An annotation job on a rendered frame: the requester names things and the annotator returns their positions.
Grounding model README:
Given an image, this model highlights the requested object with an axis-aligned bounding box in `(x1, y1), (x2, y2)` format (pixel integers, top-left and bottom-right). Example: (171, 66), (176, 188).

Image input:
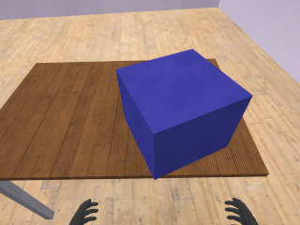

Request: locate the robot right hand
(224, 197), (259, 225)

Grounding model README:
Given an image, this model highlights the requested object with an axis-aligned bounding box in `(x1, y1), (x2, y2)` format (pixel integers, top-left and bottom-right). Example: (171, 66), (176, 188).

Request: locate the table
(0, 58), (269, 219)

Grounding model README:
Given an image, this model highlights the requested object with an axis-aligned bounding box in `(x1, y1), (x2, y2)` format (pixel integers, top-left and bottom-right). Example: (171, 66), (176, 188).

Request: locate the carton
(115, 49), (253, 180)

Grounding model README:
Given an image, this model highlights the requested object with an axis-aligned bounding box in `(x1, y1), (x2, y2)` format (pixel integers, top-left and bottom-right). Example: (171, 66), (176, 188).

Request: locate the robot left hand
(69, 199), (98, 225)

